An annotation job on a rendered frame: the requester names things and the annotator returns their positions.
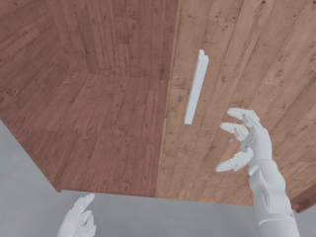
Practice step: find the robot right hand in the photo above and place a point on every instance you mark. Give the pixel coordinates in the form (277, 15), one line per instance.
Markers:
(258, 140)

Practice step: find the wardrobe door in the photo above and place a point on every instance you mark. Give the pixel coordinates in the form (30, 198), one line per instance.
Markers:
(261, 57)
(304, 195)

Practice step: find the robot right forearm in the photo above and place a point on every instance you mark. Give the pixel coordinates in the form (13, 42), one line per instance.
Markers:
(272, 205)

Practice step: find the robot left hand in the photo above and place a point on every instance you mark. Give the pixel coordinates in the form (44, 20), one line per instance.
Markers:
(73, 221)

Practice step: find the handle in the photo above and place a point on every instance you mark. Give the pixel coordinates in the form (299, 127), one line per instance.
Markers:
(202, 62)

